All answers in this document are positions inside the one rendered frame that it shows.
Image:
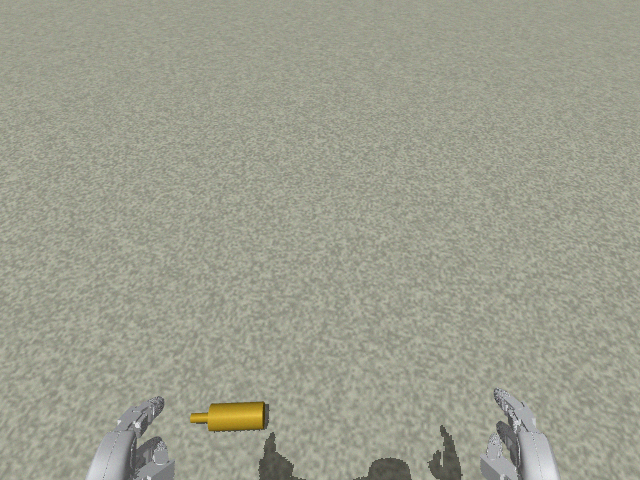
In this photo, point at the right robot hand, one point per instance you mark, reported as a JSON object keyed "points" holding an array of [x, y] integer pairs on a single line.
{"points": [[530, 451]]}

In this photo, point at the bottle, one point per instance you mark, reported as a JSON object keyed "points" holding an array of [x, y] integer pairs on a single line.
{"points": [[232, 416]]}

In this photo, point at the left robot hand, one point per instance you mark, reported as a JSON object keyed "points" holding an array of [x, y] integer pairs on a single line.
{"points": [[117, 458]]}

